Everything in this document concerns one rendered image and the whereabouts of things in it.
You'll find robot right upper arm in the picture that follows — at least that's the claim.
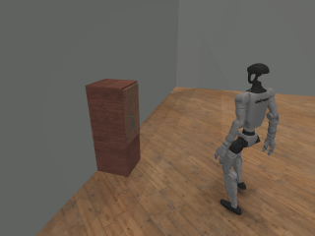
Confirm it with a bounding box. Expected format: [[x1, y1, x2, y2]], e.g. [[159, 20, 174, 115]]
[[265, 88, 279, 120]]

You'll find right robot hand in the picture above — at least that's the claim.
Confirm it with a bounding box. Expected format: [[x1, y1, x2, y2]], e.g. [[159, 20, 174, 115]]
[[262, 138, 276, 156]]

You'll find humanoid robot torso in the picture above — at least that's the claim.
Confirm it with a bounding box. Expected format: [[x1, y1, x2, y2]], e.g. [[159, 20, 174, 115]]
[[237, 86, 270, 148]]

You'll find cupboard door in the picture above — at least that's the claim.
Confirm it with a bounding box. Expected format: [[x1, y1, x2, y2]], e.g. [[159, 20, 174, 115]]
[[122, 83, 140, 145]]

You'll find right robot forearm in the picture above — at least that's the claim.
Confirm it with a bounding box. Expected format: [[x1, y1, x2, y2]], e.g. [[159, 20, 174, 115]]
[[267, 117, 280, 141]]

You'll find left robot forearm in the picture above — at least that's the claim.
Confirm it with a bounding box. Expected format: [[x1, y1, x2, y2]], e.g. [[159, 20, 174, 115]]
[[221, 120, 240, 149]]

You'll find robot left upper arm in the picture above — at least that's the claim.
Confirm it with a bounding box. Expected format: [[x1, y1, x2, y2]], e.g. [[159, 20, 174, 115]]
[[233, 92, 249, 129]]

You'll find handle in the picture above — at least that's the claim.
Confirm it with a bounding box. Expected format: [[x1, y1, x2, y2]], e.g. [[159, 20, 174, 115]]
[[128, 116, 135, 129]]

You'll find right robot foot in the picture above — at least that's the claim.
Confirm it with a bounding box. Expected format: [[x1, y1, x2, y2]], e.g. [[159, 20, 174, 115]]
[[236, 180, 246, 190]]

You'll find left robot hand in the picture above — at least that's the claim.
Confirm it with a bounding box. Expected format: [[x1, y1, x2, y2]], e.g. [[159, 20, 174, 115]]
[[214, 146, 227, 164]]

